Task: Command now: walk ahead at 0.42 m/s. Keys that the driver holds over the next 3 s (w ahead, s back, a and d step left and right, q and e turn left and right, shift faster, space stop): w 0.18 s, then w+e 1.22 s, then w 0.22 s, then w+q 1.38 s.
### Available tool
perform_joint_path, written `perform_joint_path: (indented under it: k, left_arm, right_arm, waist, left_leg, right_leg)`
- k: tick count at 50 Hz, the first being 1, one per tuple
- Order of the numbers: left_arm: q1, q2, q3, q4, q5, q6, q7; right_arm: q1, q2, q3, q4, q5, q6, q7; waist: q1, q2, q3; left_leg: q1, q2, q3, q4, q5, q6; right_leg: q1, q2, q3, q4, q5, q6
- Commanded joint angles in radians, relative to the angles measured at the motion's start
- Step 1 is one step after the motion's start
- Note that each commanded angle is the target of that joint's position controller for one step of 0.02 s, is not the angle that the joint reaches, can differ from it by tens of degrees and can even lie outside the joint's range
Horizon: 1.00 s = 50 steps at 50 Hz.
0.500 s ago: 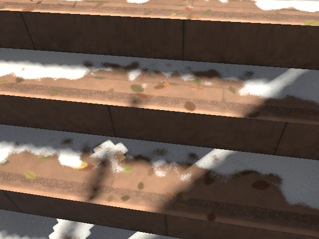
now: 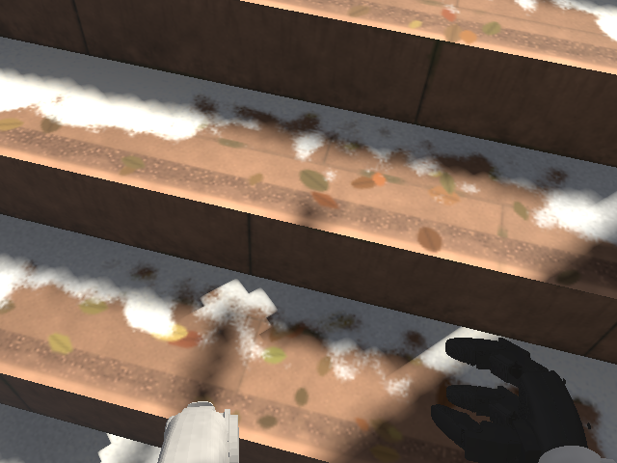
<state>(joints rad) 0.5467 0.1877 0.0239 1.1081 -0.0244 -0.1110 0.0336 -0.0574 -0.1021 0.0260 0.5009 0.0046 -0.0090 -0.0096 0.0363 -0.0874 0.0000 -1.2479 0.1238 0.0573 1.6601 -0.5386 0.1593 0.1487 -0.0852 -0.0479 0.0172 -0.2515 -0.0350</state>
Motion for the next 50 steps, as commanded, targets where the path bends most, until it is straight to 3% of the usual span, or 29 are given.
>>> perform_joint_path:
  k: [1, 2, 3, 4, 5, 6, 7, 8, 10, 12, 15, 18, 22, 24, 26, 28, 30, 31, 32, 33, 35, 36, 37, 40, 44, 47, 48, 49, 50]
  left_arm:
    - [-0.051, 0.283, 0.043, -0.132, -0.029, -0.028, -0.016]
    - [-0.083, 0.372, 0.082, -0.144, -0.041, -0.033, -0.035]
    - [-0.075, 0.312, 0.082, -0.159, -0.032, -0.048, -0.061]
    - [-0.109, 0.131, 0.058, -0.248, -0.012, -0.050, -0.097]
    - [-0.106, 0.066, 0.056, -0.252, 0.058, -0.053, -0.087]
    - [-0.166, -0.013, 0.040, -0.319, 0.074, -0.033, -0.078]
    - [-0.182, -0.026, 0.033, -0.353, 0.096, -0.033, -0.075]
    - [-0.212, -0.050, 0.021, -0.366, 0.103, -0.026, -0.061]
    - [-0.224, -0.097, 0.000, -0.383, 0.071, 0.000, -0.061]
    - [-0.284, -0.152, -0.022, -0.403, 0.044, 0.023, -0.040]
    - [-0.377, -0.128, -0.019, -0.415, 0.018, 0.049, -0.012]
    - [-0.528, -0.157, -0.040, -0.492, 0.035, 0.073, 0.018]
    - [-0.719, -0.147, -0.061, -0.578, 0.018, 0.095, 0.001]
    - [-0.755, -0.135, -0.068, -0.589, 0.027, 0.114, -0.019]
    - [-0.662, -0.145, -0.082, -0.510, -0.006, 0.108, -0.028]
    - [-0.464, -0.080, -0.059, -0.458, -0.004, 0.141, -0.008]
    - [-0.257, 0.038, -0.019, -0.417, 0.044, 0.129, -0.024]
    - [-0.244, 0.133, 0.018, -0.406, 0.051, 0.128, -0.016]
    - [-0.293, 0.180, 0.057, -0.404, 0.053, 0.147, 0.002]
    - [-0.394, 0.162, 0.058, -0.402, 0.053, 0.137, -0.004]
    - [-0.341, 0.100, 0.054, -0.282, 0.054, 0.078, -0.009]
    - [-0.312, 0.026, 0.035, -0.227, 0.059, 0.055, -0.007]
    - [-0.297, -0.010, 0.024, -0.198, 0.064, 0.042, -0.013]
    - [-0.273, 0.011, 0.015, -0.187, 0.049, 0.013, -0.036]
    - [-0.067, 0.090, 0.030, -0.141, 0.054, -0.023, -0.054]
    - [0.016, 0.081, 0.035, -0.123, 0.031, 0.000, -0.006]
    - [0.014, 0.122, 0.049, -0.145, 0.024, 0.012, 0.012]
    - [-0.041, 0.088, 0.048, -0.179, 0.019, 0.014, 0.024]
    - [-0.126, 0.124, 0.057, -0.231, 0.019, 0.016, 0.025]
  right_arm:
    - [0.343, -0.067, -0.033, 0.056, 0.021, 0.000, 0.017]
    - [0.548, -0.138, -0.072, 0.120, -0.004, 0.014, 0.011]
    - [0.563, -0.245, -0.106, 0.147, -0.031, 0.017, 0.000]
    - [0.557, -0.403, -0.145, 0.184, -0.052, 0.023, -0.026]
    - [0.436, -0.396, -0.154, 0.186, -0.037, 0.021, -0.022]
    - [0.329, -0.349, -0.136, 0.232, -0.021, 0.007, -0.016]
    - [0.250, -0.242, -0.110, 0.288, -0.015, -0.013, -0.004]
    - [0.251, -0.135, -0.084, 0.331, -0.011, -0.039, 0.004]
    - [0.324, -0.011, -0.061, 0.437, -0.035, -0.066, 0.023]
    - [0.408, -0.005, -0.061, 0.493, -0.041, -0.101, 0.031]
    - [0.435, -0.034, -0.051, 0.495, -0.055, -0.141, 0.038]
    - [0.522, -0.098, -0.057, 0.549, -0.039, -0.171, 0.045]
    - [0.665, -0.079, -0.048, 0.591, -0.012, -0.145, -0.007]
    - [0.717, -0.132, -0.061, 0.595, -0.016, -0.133, -0.040]
    - [0.671, -0.129, -0.046, 0.550, 0.030, -0.128, -0.066]
    - [0.687, -0.236, -0.067, 0.514, 0.037, -0.139, -0.082]
    - [0.596, -0.303, -0.088, 0.432, 0.039, -0.135, -0.047]
    - [0.542, -0.255, -0.083, 0.335, -0.001, -0.146, -0.018]
    - [0.365, -0.233, -0.096, 0.266, -0.044, -0.146, 0.024]
    - [0.329, -0.135, -0.086, 0.189, -0.073, -0.143, 0.041]
    - [0.270, -0.049, -0.053, 0.098, -0.071, -0.136, 0.022]
    - [0.273, 0.009, -0.027, 0.079, -0.062, -0.123, 0.008]
    - [0.308, 0.048, -0.008, 0.089, -0.065, -0.103, -0.002]
    - [0.278, 0.038, 0.012, 0.081, -0.053, -0.059, -0.013]
    - [0.010, 0.055, 0.030, -0.040, -0.065, -0.052, -0.033]
    - [-0.227, 0.053, 0.055, -0.155, -0.077, -0.054, -0.011]
    - [-0.216, 0.048, 0.060, -0.166, -0.071, -0.044, -0.002]
    - [-0.160, 0.073, 0.059, -0.122, -0.064, -0.042, -0.004]
    - [-0.064, 0.041, 0.051, -0.103, -0.043, -0.049, -0.012]
  waist:
    - [-0.198, 0.034, -0.252]
    - [-0.296, -0.044, -0.413]
    - [-0.276, 0.013, -0.451]
    - [-0.227, 0.471, -0.484]
    - [-0.170, 0.364, -0.506]
    - [-0.065, 0.306, -0.339]
    - [-0.002, 0.212, -0.169]
    - [0.009, 0.161, -0.061]
    - [0.035, 0.148, 0.000]
    - [0.020, 0.106, 0.048]
    - [0.009, 0.081, 0.049]
    - [0.002, 0.113, 0.064]
    - [-0.043, 0.126, 0.081]
    - [-0.076, 0.181, 0.026]
    - [-0.022, 0.121, -0.076]
    - [0.054, 0.288, -0.239]
    - [0.138, 0.355, -0.364]
    - [0.129, 0.144, -0.367]
    - [0.149, -0.039, -0.344]
    - [0.067, 0.026, -0.251]
    - [-0.033, 0.202, 0.007]
    - [-0.077, 0.238, 0.079]
    - [-0.107, 0.243, 0.096]
    - [-0.123, 0.180, 0.156]
    - [-0.006, 0.013, 0.085]
    - [0.066, 0.045, 0.064]
    - [0.067, 0.028, 0.001]
    - [0.024, 0.040, -0.072]
    - [-0.053, 0.031, -0.130]
  left_leg:
    - [1.082, -0.176, 0.199, -0.288, 0.151, 0.021]
    - [1.183, -0.208, 0.096, -0.482, 0.139, 0.020]
    - [1.226, -0.134, -0.213, -0.728, -0.004, 0.038]
    - [1.288, 0.200, -0.878, -1.257, -0.117, 0.110]
    - [1.170, 0.222, -1.089, -1.411, -0.329, 0.008]
    - [1.002, 0.200, -0.960, -1.407, -0.505, -0.048]
    - [0.887, 0.175, -0.851, -1.350, -0.521, -0.056]
    - [0.786, 0.142, -0.665, -1.234, -0.312, -0.047]
    - [0.768, 0.089, -0.396, -1.196, -0.046, -0.044]
    - [0.820, 0.095, -0.245, -1.225, 0.232, -0.078]
    - [0.798, 0.127, -0.115, -1.333, 0.433, -0.105]
    - [0.968, 0.117, -0.038, -1.413, 0.397, -0.136]
    - [1.010, 0.075, 0.041, -1.543, 0.432, -0.145]
    - [1.169, 0.080, 0.076, -1.648, 0.727, -0.078]
    - [1.167, 0.057, 0.223, -1.515, 1.593, -0.086]
    - [1.288, 0.173, 0.170, -1.245, 2.243, -0.048]
    - [1.295, 0.199, 0.155, -0.810, 2.041, -0.027]
    - [0.924, 0.063, 0.143, -0.456, 1.473, -0.063]
    - [0.602, -0.214, 0.009, 0.063, 0.472, -0.108]
    - [0.393, -0.167, -0.166, 0.416, 0.472, -0.105]
    - [0.218, -0.119, -0.149, 0.508, 0.501, -0.074]
    - [0.163, -0.106, -0.138, 0.547, 0.483, -0.067]
    - [0.136, -0.098, -0.139, 0.580, 0.473, -0.059]
    - [0.087, -0.063, -0.087, 0.367, 0.419, -0.079]
    - [-0.263, -0.049, -0.022, 0.654, 0.200, -0.058]
    - [-0.134, -0.026, -0.051, 0.266, 0.122, -0.057]
    - [0.018, -0.048, 0.053, 0.093, 0.122, -0.070]
    - [0.285, -0.070, 0.102, -0.050, 0.133, -0.053]
    - [0.620, -0.120, 0.119, -0.317, 0.088, -0.035]
  right_leg:
    - [-0.514, -0.164, -0.044, 0.172, 1.341, -0.221]
    - [-0.350, -0.153, -0.015, 0.458, 1.498, -0.152]
    - [-0.398, -0.091, 0.061, 0.749, 1.209, -0.090]
    - [-0.675, 0.168, 0.130, 1.258, 0.189, -0.031]
    - [-0.726, 0.201, 0.378, 1.737, 0.170, -0.029]
    - [-0.838, 0.158, 0.343, 1.874, 0.226, -0.025]
    - [-0.944, 0.120, 0.224, 1.947, 0.296, -0.043]
    - [-1.014, 0.101, 0.195, 2.003, 0.326, -0.065]
    - [-1.127, 0.114, 0.203, 2.091, 0.262, -0.107]
    - [-1.266, 0.137, 0.243, 2.127, 0.242, -0.120]
    - [-1.309, 0.195, 0.142, 2.148, 0.240, -0.101]
    - [-1.555, 0.177, 0.108, 2.295, 0.093, -0.138]
    - [-1.483, 0.112, -0.010, 1.904, 0.070, -0.131]
    - [-1.401, 0.071, -0.164, 1.740, -0.078, -0.129]
    - [-1.011, 0.143, -0.297, 1.420, -0.158, -0.171]
    - [-0.761, 0.237, -0.310, 1.252, -0.291, -0.185]
    - [-0.517, 0.242, -0.082, 0.994, -0.375, -0.235]
    - [-0.349, 0.085, 0.377, 0.766, -0.579, -0.334]
    - [-0.360, -0.057, 1.006, 0.345, -0.780, -0.451]
    - [-0.394, -0.101, 1.058, 0.238, -0.732, -0.404]
    - [-0.566, -0.092, 0.789, 0.287, -0.467, -0.286]
    - [-0.637, -0.047, 0.647, 0.342, -0.299, -0.266]
    - [-0.666, -0.004, 0.529, 0.369, -0.167, -0.221]
    - [-0.723, 0.065, 0.289, 0.398, 0.037, -0.161]
    - [-0.414, -0.007, 0.429, 0.315, 0.085, -0.170]
    - [-0.395, 0.011, 0.475, 0.182, 0.149, -0.195]
    - [-0.357, -0.004, 0.416, 0.068, 0.383, -0.224]
    - [-0.418, -0.008, 0.326, 0.076, 0.726, -0.207]
    - [-0.509, 0.026, 0.255, 0.174, 1.198, -0.178]
